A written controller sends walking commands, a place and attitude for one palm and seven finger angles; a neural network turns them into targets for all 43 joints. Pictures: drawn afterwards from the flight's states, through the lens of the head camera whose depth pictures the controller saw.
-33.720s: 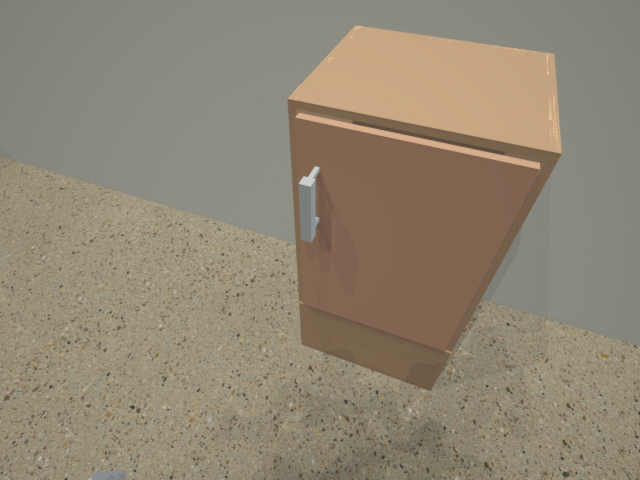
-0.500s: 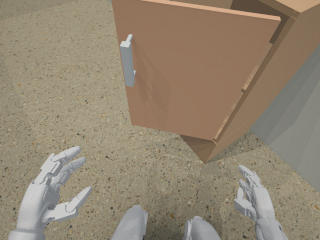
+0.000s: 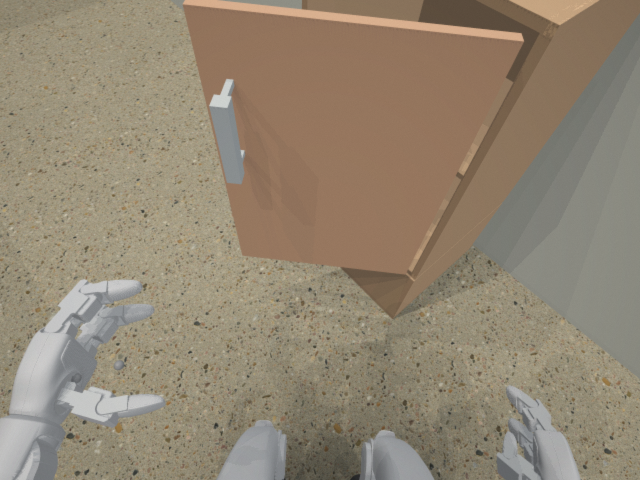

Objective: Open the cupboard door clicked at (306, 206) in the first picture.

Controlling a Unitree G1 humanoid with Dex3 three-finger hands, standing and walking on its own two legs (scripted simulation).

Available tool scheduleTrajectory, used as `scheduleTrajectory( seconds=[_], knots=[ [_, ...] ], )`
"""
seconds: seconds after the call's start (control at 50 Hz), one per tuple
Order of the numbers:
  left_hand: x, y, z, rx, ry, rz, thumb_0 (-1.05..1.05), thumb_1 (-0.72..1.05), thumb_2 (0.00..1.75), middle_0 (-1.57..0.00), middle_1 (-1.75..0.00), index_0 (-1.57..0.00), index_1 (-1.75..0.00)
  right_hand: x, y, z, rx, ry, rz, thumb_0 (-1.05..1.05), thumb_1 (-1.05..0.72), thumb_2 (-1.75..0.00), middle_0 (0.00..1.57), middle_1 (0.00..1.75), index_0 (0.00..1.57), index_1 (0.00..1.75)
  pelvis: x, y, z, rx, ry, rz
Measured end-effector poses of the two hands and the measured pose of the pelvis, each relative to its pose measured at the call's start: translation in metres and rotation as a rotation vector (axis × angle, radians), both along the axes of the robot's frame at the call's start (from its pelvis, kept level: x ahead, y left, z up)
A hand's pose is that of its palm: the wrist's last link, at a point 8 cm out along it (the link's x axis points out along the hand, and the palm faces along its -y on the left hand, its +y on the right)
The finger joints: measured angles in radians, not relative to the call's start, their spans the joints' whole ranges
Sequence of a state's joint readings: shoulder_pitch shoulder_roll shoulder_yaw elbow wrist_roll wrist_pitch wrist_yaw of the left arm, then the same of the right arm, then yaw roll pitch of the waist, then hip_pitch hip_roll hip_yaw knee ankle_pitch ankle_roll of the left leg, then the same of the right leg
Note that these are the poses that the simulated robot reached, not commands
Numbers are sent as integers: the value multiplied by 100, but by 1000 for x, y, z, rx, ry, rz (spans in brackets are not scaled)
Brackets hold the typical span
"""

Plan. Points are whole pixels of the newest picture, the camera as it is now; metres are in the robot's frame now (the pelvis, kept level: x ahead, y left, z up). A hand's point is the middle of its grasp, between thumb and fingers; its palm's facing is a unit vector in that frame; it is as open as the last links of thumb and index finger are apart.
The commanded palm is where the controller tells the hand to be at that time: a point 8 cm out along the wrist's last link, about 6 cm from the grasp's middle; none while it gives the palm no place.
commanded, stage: raise the hand with hooked fingers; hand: left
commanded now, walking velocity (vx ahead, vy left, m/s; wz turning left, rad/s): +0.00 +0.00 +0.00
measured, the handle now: (232, 134) +0.58 +0.17 +0.05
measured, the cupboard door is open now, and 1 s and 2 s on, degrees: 43 43 43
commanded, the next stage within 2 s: move the hooked fingers beside the handle in 1.02 s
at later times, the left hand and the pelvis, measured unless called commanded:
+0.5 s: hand (71, 317) +0.28 +0.29 +0.05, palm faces -0.04 -1.00 -0.05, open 13.9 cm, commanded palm +0.26 +0.34 +0.06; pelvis +0.00 +0.02 +0.01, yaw +0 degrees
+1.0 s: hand (75, 310) +0.28 +0.29 +0.05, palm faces -0.04 -1.00 -0.05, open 13.9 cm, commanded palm +0.26 +0.33 +0.06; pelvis +0.00 +0.01 +0.01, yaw +0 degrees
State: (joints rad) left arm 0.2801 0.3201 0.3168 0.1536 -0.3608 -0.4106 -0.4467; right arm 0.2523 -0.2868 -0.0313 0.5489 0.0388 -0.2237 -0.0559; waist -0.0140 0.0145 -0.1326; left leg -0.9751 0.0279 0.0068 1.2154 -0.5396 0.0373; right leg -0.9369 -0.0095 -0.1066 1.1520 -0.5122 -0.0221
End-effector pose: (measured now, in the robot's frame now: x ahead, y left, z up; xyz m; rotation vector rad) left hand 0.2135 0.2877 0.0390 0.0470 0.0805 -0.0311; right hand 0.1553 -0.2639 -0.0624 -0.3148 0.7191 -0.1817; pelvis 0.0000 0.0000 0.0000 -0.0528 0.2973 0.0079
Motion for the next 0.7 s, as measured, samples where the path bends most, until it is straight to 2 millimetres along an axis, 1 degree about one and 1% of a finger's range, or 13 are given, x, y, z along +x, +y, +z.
scheduleTrajectory(
  seconds=[0.08, 0.18, 0.26, 0.32, 0.42, 0.58, 0.7],
  knots=[
    [6, 8, 5, 4, -20, 0, 0, -25, 41, -28, -104, -28, -104, 9, 11, 7, 4, -26, 32, 2, -90, -90, 20, 30, 20, 30, -1, 4, 2, -5, -5, 4],
    [12, 21, 11, 11, -25, 3, 0, -36, 36, -29, -112, -29, -111, 17, 29, 10, 31, -41, 73, 2, -90, -90, 20, 30, 20, 30, 0, 8, 5, -10, -7, 7],
    [17, 33, 12, 8, -14, 8, 0, -43, 33, -29, -116, -30, -115, 19, 40, 9, 46, -37, 97, 2, -90, -90, 20, 30, 21, 30, 0, 11, 6, -13, -7, 9],
    [22, 42, 11, 3, -9, 13, 0, -46, 32, -30, -118, -30, -117, 18, 45, 8, 48, -24, 105, 2, -90, -90, 20, 30, 21, 30, 0, 13, 6, -16, -5, 9],
    [34, 52, 13, 4, -13, 3, -1, -48, 31, -30, -119, -30, -119, 11, 44, 4, 37, 7, 100, 2, -90, -90, 20, 30, 21, 30, 0, 16, 6, -19, -2, 9],
    [51, 66, 20, 3, -24, 1, -1, -49, 30, -30, -120, -30, -119, -3, 34, 5, 14, 51, 62, 2, -90, -90, 20, 30, 21, 30, 1, 19, 9, -18, 5, 2],
    [55, 63, 18, -9, -12, -16, -1, -49, 30, -30, -120, -30, -120, -10, 28, 8, 4, 63, 42, 2, -90, -90, 20, 30, 21, 30, 2, 20, 10, -16, 11, -5]
  ],
)
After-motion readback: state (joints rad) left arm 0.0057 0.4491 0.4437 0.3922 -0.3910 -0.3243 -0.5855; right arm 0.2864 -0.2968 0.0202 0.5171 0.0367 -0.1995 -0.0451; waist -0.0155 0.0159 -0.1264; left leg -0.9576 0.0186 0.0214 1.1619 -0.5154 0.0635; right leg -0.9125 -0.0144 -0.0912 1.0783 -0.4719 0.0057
